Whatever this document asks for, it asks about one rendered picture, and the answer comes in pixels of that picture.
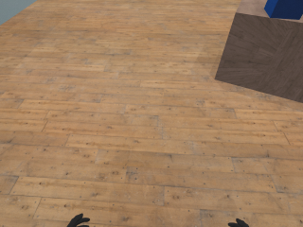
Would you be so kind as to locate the pedestal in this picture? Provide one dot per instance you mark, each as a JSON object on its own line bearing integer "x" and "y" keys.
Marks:
{"x": 263, "y": 54}

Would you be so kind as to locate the robot left hand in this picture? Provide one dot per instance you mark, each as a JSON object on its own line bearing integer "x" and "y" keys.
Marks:
{"x": 78, "y": 219}

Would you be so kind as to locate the carton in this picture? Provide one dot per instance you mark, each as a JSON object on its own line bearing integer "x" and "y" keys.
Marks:
{"x": 284, "y": 9}

